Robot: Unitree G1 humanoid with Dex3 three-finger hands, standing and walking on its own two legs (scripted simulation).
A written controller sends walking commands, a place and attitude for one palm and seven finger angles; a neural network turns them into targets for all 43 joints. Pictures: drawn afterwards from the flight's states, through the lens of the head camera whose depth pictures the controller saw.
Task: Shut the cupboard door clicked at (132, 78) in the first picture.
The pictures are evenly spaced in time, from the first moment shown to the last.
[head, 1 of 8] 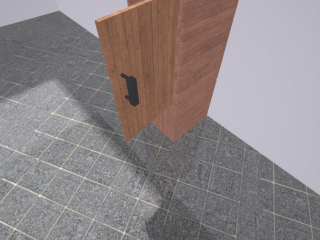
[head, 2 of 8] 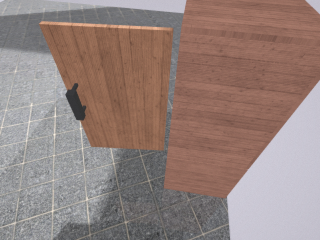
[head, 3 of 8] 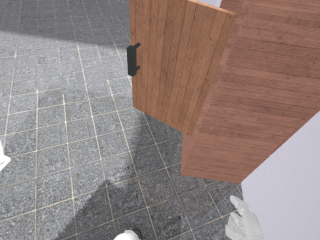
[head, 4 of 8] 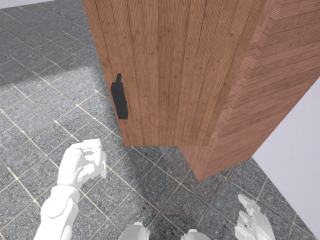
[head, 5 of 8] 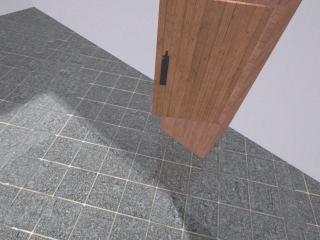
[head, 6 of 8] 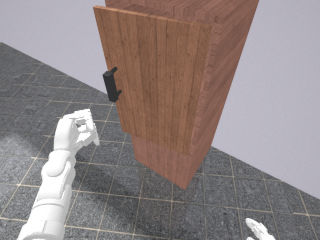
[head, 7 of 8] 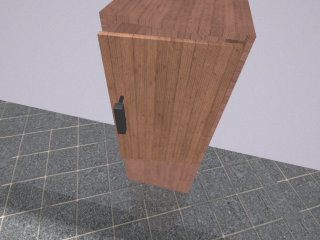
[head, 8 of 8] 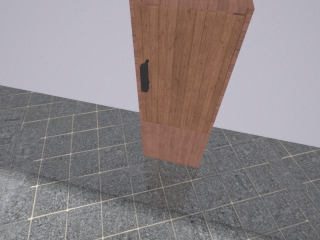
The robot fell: no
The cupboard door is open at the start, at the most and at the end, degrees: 97 97 0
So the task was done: yes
